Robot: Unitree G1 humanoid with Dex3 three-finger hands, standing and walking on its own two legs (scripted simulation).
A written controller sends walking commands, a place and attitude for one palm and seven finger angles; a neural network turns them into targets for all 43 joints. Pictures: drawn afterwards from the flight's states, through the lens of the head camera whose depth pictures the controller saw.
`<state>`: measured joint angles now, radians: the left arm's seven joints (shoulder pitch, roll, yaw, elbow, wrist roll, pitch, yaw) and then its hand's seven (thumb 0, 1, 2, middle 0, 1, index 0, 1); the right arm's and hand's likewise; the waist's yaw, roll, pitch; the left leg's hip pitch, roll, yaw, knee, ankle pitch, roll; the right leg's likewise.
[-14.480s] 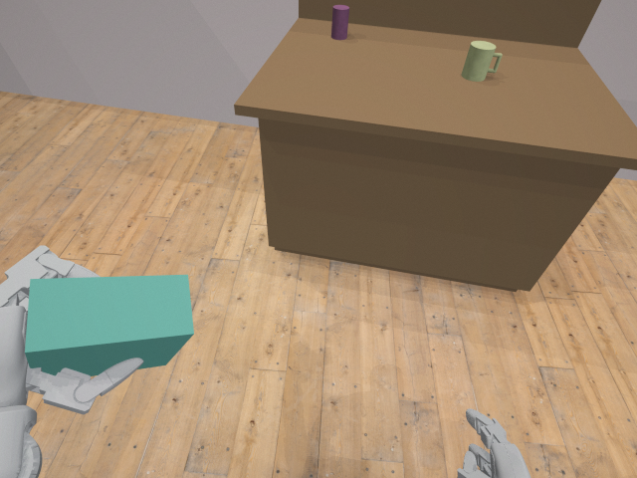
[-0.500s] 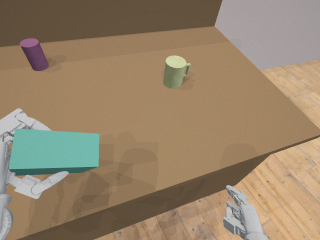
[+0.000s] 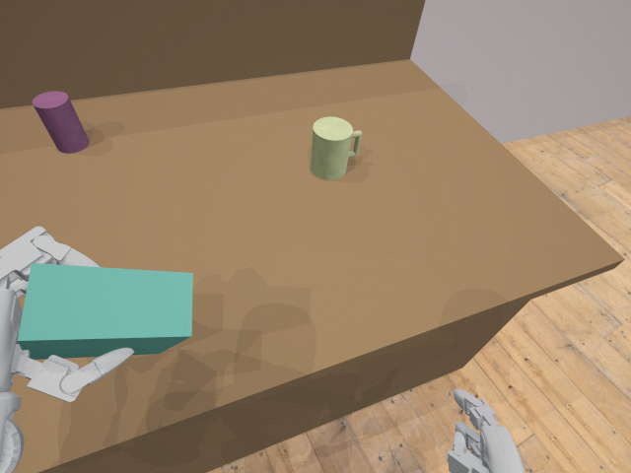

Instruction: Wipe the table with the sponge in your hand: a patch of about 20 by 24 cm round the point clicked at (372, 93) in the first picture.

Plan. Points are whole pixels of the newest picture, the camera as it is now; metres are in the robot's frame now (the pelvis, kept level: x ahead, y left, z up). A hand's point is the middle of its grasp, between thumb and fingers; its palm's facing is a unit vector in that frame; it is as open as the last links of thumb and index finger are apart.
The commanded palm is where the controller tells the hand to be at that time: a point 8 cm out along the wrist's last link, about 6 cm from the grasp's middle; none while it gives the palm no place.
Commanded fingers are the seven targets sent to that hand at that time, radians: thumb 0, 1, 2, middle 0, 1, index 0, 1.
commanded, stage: shuffle to correct the standing spot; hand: left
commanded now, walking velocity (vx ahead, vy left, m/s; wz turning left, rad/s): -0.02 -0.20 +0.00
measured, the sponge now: (131, 317) +0.23 +0.21 +0.13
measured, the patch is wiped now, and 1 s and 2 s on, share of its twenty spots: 0.00 0.00 0.00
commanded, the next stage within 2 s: come to a stop and stand still in 0.50 s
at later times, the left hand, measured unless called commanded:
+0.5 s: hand (137, 317) +0.22 +0.19 +0.16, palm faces +0.30 -0.86 -0.41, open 10.1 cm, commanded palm +0.16 +0.23 +0.17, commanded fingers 0.00 0.10 1.30 -1.20 -1.60 -1.20 -1.60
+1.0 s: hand (133, 319) +0.22 +0.19 +0.15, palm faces +0.34 -0.85 -0.40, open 10.1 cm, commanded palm +0.17 +0.23 +0.17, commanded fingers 0.00 0.10 1.30 -1.20 -1.60 -1.20 -1.60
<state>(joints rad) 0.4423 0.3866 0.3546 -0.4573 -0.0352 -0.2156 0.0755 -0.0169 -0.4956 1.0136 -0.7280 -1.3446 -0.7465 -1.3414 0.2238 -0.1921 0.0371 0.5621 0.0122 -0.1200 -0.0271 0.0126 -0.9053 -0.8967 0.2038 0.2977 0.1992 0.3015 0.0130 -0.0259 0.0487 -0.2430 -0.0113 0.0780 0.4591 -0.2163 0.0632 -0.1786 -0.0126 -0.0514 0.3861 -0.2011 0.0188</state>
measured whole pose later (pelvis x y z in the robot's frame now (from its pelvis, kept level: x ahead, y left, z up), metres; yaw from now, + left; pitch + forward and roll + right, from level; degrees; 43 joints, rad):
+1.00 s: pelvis +0.00 -0.05 +0.00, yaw -1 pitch +0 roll -1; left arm 0.47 0.38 0.34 -0.46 -0.07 -0.14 0.10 -0.02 -0.50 1.02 -0.73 -1.34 -0.75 -1.34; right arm 0.18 -0.23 0.01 0.58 0.03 -0.08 -0.05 0.01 -0.91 -0.90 0.20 0.30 0.20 0.30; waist 0.02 0.01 0.04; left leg -0.25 0.05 0.03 0.48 -0.23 -0.01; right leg -0.18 0.06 -0.06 0.41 -0.22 -0.05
